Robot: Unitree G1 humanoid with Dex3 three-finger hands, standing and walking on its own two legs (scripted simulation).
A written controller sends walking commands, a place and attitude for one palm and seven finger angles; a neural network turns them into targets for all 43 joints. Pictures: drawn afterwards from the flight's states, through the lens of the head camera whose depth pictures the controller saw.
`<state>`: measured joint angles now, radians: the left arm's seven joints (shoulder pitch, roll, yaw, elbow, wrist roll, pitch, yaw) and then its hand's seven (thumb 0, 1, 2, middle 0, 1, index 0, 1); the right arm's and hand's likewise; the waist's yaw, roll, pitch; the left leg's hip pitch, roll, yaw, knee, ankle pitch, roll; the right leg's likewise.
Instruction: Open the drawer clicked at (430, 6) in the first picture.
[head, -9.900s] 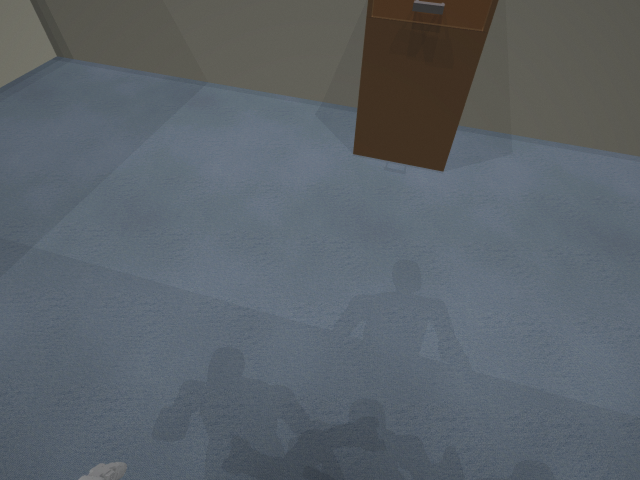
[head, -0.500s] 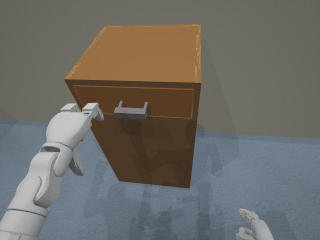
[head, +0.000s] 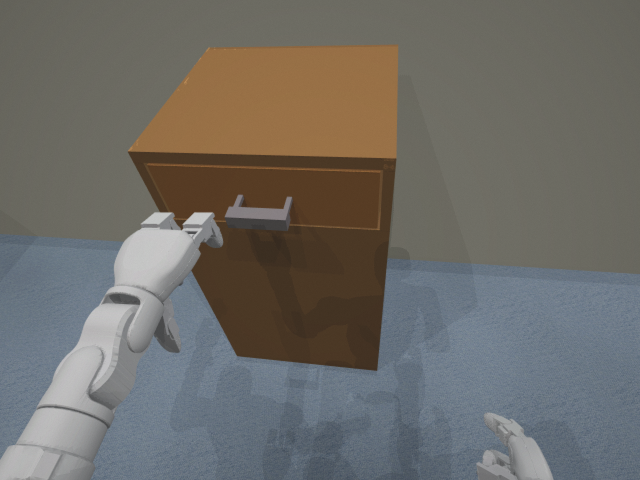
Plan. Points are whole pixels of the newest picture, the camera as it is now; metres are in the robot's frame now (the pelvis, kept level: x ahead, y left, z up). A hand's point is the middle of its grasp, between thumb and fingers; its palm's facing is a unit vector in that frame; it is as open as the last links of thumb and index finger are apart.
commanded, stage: move the hooked fingers above the handle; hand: left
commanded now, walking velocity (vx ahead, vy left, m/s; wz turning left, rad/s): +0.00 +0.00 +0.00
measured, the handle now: (261, 209) +0.56 +0.20 -0.02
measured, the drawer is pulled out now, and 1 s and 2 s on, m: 0.00 0.00 0.00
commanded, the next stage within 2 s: none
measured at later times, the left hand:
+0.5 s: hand (204, 248) +0.39 +0.23 +0.06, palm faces -0.01 -0.05 -1.00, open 13.8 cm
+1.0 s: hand (225, 223) +0.46 +0.22 +0.05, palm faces -0.05 -0.01 -1.00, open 13.8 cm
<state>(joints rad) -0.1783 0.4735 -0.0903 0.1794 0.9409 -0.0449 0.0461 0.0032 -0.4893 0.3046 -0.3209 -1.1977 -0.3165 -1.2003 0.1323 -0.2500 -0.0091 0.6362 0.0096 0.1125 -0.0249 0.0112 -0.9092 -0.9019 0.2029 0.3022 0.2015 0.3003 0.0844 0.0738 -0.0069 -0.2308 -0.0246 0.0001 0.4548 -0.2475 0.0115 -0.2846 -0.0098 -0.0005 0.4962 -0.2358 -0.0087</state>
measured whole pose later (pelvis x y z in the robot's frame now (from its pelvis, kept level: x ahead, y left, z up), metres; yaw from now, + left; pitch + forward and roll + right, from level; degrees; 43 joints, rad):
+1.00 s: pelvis +0.02 +0.01 -0.01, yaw -1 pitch +11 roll +0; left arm -0.66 0.46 -0.09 0.80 1.05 -0.07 0.17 0.00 -0.49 0.31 -0.32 -1.20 -0.32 -1.20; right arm 0.27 -0.25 -0.05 0.66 0.01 0.12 -0.02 0.01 -0.91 -0.90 0.20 0.30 0.20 0.30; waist -0.02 0.04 -0.08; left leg -0.47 -0.02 0.02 0.62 -0.34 0.02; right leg -0.51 0.00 0.02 0.63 -0.31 0.00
